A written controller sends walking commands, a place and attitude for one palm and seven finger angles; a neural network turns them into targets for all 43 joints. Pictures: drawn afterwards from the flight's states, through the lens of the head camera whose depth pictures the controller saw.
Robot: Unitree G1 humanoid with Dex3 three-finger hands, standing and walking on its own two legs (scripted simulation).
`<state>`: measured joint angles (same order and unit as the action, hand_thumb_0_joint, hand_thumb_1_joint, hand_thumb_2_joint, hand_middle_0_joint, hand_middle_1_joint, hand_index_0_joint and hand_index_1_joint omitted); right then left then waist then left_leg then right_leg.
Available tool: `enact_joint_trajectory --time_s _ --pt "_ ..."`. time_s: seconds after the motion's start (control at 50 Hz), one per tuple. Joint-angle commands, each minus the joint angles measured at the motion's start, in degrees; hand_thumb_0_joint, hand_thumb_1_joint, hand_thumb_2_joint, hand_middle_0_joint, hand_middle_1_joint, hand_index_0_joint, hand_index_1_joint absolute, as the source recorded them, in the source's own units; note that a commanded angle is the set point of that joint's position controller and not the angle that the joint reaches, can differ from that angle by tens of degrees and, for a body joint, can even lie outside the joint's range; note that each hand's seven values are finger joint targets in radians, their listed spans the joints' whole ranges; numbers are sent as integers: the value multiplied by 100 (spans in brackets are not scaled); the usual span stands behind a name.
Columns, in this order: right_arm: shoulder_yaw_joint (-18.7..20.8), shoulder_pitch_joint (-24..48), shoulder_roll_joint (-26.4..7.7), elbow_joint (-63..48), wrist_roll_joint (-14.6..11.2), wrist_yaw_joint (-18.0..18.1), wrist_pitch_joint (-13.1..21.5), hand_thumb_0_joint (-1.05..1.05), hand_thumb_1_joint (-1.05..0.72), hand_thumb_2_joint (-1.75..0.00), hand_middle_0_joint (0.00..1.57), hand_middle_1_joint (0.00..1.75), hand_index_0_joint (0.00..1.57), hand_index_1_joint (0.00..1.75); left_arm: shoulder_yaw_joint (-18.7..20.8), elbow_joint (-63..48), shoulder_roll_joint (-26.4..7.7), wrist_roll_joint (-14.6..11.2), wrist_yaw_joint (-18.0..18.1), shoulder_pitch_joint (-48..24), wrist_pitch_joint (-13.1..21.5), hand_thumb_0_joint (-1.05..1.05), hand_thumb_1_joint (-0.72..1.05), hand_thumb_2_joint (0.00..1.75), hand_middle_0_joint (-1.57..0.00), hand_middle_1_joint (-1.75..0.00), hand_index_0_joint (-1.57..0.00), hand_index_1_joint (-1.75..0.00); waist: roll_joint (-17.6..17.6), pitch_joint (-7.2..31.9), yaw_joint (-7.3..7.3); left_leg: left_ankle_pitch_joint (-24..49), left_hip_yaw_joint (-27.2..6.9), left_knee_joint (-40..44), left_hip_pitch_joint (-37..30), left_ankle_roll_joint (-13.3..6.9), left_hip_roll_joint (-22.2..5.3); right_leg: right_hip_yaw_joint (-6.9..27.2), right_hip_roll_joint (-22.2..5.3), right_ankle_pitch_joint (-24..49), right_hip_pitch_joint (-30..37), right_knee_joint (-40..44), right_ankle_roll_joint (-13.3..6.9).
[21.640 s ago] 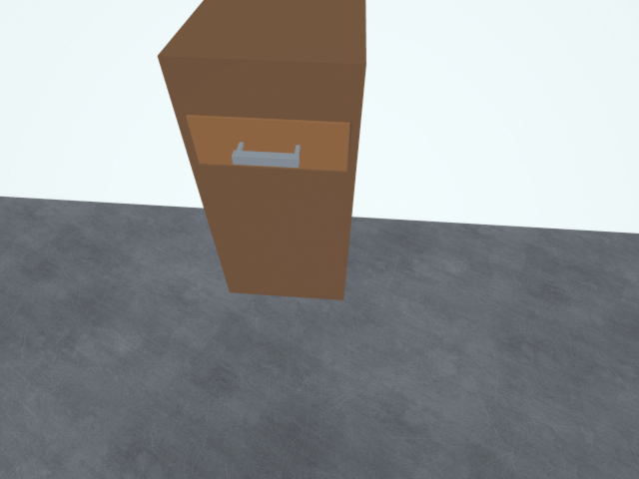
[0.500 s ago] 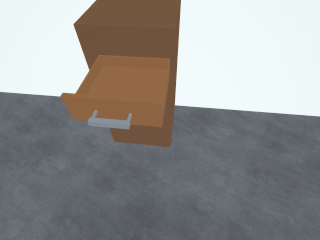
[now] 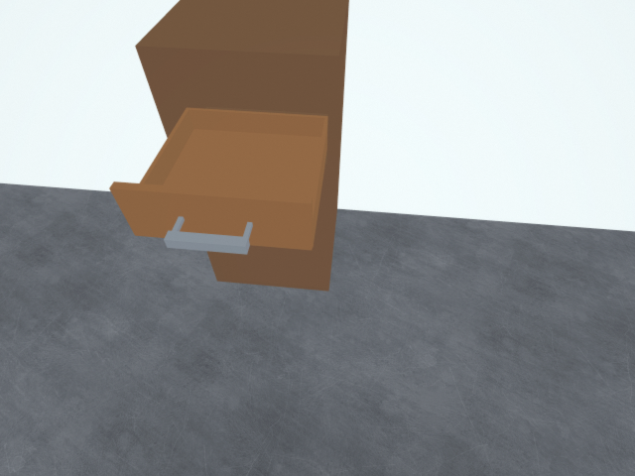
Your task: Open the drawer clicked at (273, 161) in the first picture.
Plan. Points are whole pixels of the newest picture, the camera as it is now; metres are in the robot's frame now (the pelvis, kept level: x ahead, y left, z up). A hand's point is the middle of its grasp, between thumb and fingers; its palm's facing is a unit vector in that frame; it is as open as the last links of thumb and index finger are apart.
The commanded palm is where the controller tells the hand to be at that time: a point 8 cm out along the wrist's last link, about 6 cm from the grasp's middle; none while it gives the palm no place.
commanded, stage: look to check the result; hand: left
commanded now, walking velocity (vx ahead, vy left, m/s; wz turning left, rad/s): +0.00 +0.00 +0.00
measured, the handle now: (210, 233) +0.55 +0.24 -0.09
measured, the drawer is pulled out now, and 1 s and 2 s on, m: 0.30 0.30 0.30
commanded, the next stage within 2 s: stand and wait in 0.48 s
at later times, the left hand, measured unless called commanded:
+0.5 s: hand out of the picture +0.00 +0.15 -0.17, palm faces +0.06 -0.98 -0.17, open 7.4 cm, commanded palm none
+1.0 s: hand out of the picture +0.01 +0.14 -0.17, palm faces +0.06 -0.98 -0.18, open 7.4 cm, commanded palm none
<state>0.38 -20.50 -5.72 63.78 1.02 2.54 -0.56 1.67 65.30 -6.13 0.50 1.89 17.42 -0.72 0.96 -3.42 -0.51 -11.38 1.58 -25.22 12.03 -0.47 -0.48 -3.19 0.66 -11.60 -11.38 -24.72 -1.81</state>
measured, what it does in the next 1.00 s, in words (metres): stands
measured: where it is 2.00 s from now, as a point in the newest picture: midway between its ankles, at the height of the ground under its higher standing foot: outside the picture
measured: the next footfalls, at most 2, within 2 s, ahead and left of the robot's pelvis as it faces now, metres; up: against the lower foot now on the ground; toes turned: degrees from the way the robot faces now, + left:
right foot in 1.84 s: +0.09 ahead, -0.15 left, +0.00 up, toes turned +15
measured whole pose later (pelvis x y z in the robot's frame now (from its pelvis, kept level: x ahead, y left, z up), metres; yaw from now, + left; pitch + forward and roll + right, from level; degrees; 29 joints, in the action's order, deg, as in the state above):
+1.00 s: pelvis +0.02 -0.02 +0.00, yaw +0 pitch -2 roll +0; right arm 0.2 -17.5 -6.0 64.8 0.7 2.8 -0.2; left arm 1.4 65.8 -6.0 0.2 2.2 15.9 0.0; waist 1.3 -4.3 -0.4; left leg -12.4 0.9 -23.2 9.0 1.0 -1.5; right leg -3.7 1.8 -12.9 -8.3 -22.8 -3.0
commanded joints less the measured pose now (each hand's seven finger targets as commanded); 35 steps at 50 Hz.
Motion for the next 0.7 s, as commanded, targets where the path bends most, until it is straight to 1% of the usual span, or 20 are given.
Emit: enact_joint_trajectory --time_s 0.0,0.02,0.06,0.08,0.12,0.16,0.22,0.24,0.28,0.32,0.36,0.4,0.42,0.44,0.46,0.5,0.54,0.56,0.62,0.68 --pt "76 -507 -356 -79 -6 36 44 0 -90 -90 20 30 20 30 80 -86 -499 10 23 447 80 0 90 90 -20 -30 -20 -30 6 -295 20 -247 -502 593 174 -193 -436 572 -528 -441 -186 672 -162" --pt "72 -495 -357 -67 -10 36 48 0 -90 -90 20 30 20 30 75 -76 -517 7 22 446 79 0 90 90 -20 -30 -20 -30 39 -272 27 -220 -512 595 147 -195 -436 552 -540 -399 -161 662 -162" --pt "78 -494 -346 -57 -15 33 42 0 -90 -90 20 30 20 30 68 -68 -518 7 28 459 88 0 90 90 -20 -30 -20 -30 -92 -241 21 -174 -495 565 93 -193 -450 545 -548 -403 -152 693 -153" --pt "74 -485 -355 -61 -17 32 35 0 -90 -90 20 30 20 30 63 -74 -515 6 27 447 86 0 90 90 -20 -30 -20 -30 -67 -339 25 -161 -474 546 136 -184 -424 559 -550 -418 -185 713 -150" --pt "72 -483 -344 -46 -15 35 37 0 -90 -90 20 30 20 30 63 -59 -506 1 33 457 93 0 90 90 -20 -30 -20 -30 -21 -274 12 -95 -473 550 62 -178 -426 571 -556 -394 -168 717 -164" --pt "76 -471 -351 -37 -18 35 35 0 -90 -90 20 30 20 30 55 -51 -497 3 37 442 95 0 90 90 -20 -30 -20 -30 -26 -310 5 -107 -483 550 41 -177 -449 555 -539 -380 -202 714 -152" --pt "73 -419 -353 -32 -18 37 40 0 -90 -90 20 30 20 30 59 -41 -502 0 34 453 96 0 90 90 -20 -30 -20 -30 -58 -299 26 -61 -458 558 36 -171 -436 566 -555 -342 -167 726 -151" --pt "85 -381 -379 -55 -34 36 44 0 -90 -90 20 30 20 30 49 -44 -497 9 43 497 107 0 90 90 -20 -30 -20 -30 -56 -284 27 53 -458 513 -77 -163 -449 594 -531 -282 -253 713 -150" --pt "83 -401 -337 -22 -26 33 41 0 -90 -90 20 30 20 30 52 -51 -512 2 41 439 108 0 90 90 -20 -30 -20 -30 -100 -283 16 34 -431 531 -23 -161 -446 566 -556 -261 -158 743 -141" --pt "77 -367 -345 -17 -25 38 45 0 -90 -90 20 30 20 30 50 -51 -494 1 42 429 111 0 90 90 -20 -30 -20 -30 -22 -346 13 93 -426 534 -21 -152 -442 567 -555 -204 -179 733 -147" --pt "78 -370 -345 -23 -27 40 51 0 -90 -90 20 30 20 30 51 -58 -492 3 48 418 119 0 90 90 -20 -30 -20 -30 -6 -279 9 134 -431 530 -55 -153 -474 557 -550 -152 -127 737 -141" --pt "76 -344 -343 -19 -25 38 52 0 -90 -90 20 30 20 30 53 -59 -499 1 44 403 115 0 90 90 -20 -30 -20 -30 -94 -332 23 127 -437 541 -15 -150 -448 558 -549 -145 -112 735 -141" --pt "76 -316 -354 -18 -26 38 49 0 -90 -90 20 30 20 30 52 -56 -500 1 42 401 114 0 90 90 -20 -30 -20 -30 -57 -365 28 95 -413 546 -27 -144 -441 577 -554 -192 -148 754 -142" --pt "88 -294 -379 -37 -34 36 45 0 -90 -90 20 30 20 30 51 -65 -497 11 51 445 122 0 90 90 -20 -30 -20 -30 -110 -328 30 154 -422 498 -119 -139 -453 583 -542 -188 -217 757 -142" --pt "79 -330 -346 -14 -24 37 48 0 -90 -90 20 30 20 30 59 -54 -499 7 47 382 119 0 90 90 -20 -30 -20 -30 -108 -302 9 169 -418 523 -81 -147 -465 544 -560 -146 -129 755 -139" --pt "73 -296 -339 3 -25 40 51 0 -90 -90 20 30 20 30 58 -55 -506 -2 43 382 120 0 90 90 -20 -30 -20 -30 -23 -322 29 206 -406 529 -65 -135 -446 570 -562 -100 -96 758 -142" --pt "82 -263 -377 -9 -37 40 49 0 -90 -90 20 30 20 30 56 -56 -512 5 49 410 127 0 90 90 -20 -30 -20 -30 -34 -305 38 238 -406 503 -158 -128 -458 585 -554 -99 -153 767 -143" --pt "81 -292 -351 2 -21 42 46 0 -90 -90 20 30 20 30 55 -52 -503 -1 48 370 125 0 90 90 -20 -30 -20 -30 -108 -314 19 216 -412 517 -121 -136 -462 553 -557 -101 -111 775 -142" --pt "72 -282 -363 13 -24 43 46 0 -90 -90 20 30 20 30 62 -62 -526 -7 42 348 121 0 90 90 -20 -30 -20 -30 -40 -322 19 217 -405 534 -84 -125 -445 581 -563 -116 -61 798 -147" --pt "72 -298 -371 19 -29 46 53 0 -90 -90 20 30 20 30 60 -60 -533 -10 45 356 132 0 90 90 -20 -30 -20 -30 -74 -226 23 369 -389 506 -152 -123 -469 555 -573 87 41 774 -145"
